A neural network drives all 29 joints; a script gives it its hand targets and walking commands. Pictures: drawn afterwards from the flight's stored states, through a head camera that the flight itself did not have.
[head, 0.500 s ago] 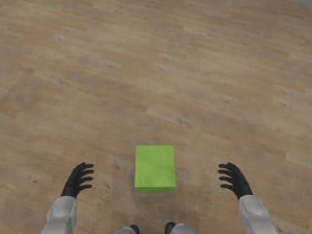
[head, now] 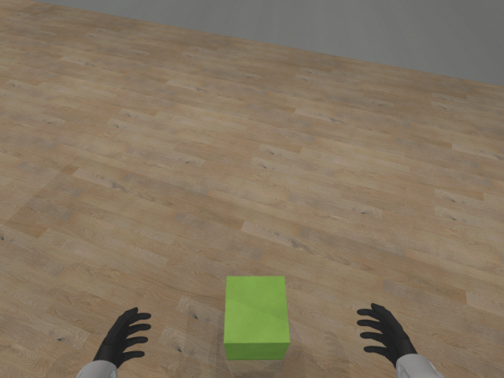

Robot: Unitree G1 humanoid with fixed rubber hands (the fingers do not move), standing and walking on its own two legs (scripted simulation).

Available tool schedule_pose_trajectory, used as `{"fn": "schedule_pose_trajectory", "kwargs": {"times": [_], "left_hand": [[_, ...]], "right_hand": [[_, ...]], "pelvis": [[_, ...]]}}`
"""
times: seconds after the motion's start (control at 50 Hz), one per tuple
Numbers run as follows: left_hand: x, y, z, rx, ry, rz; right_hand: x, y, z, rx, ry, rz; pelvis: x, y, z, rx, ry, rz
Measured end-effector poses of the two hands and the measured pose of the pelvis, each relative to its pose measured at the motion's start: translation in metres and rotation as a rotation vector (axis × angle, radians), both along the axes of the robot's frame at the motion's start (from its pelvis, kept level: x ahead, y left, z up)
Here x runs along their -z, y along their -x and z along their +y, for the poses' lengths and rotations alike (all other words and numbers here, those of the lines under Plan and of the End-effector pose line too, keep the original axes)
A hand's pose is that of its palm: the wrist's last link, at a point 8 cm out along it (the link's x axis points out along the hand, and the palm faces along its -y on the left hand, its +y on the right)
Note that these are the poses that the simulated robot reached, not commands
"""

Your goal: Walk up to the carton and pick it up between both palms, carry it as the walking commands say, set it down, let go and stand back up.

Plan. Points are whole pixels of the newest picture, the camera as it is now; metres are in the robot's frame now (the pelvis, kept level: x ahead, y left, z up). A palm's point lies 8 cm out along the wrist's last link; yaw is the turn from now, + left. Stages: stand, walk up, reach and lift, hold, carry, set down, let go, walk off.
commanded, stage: let go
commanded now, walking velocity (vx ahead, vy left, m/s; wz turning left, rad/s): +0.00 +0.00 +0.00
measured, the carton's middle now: (255, 319) +0.39 -0.02 -0.65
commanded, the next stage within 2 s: stand in 0.12 s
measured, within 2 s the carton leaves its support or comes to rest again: neither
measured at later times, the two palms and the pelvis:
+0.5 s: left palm out of the picture +0.13 +0.29 -0.09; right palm (435, 367) +0.14 -0.29 -0.08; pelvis +0.01 +0.00 +0.00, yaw +0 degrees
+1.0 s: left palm out of the picture +0.11 +0.29 -0.09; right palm out of the picture +0.11 -0.30 -0.09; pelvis +0.01 -0.01 +0.00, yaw +0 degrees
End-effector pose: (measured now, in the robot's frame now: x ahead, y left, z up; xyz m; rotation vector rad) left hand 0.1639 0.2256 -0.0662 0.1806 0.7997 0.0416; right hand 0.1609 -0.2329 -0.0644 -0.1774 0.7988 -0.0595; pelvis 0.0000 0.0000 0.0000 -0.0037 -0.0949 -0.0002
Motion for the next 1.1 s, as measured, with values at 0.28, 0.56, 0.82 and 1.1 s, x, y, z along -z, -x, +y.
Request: {"fn": "schedule_pose_trajectory", "kwargs": {"times": [0.28, 0.56, 0.82, 1.1], "left_hand": [[0.013, 0.017, 0.043, -0.068, -0.163, 0.056], [0.023, 0.035, 0.061, -0.098, -0.203, 0.149], [0.027, 0.043, 0.063, -0.105, -0.207, 0.199], [0.028, 0.062, 0.069, -0.111, -0.216, 0.246]], "right_hand": [[0.016, 0.018, -0.038, 0.045, 0.156, 0.068], [0.020, 0.017, -0.059, 0.046, 0.211, 0.120], [0.026, 0.033, -0.066, 0.060, 0.217, 0.188], [0.029, 0.054, -0.074, 0.071, 0.226, 0.241]], "pelvis": [[0.003, -0.002, -0.002, -0.001, 0.002, 0.072], [0.000, -0.012, -0.003, -0.008, 0.002, 0.081], [-0.002, -0.012, -0.005, -0.008, -0.001, 0.069], [-0.005, -0.003, -0.006, -0.006, -0.002, 0.055]]}}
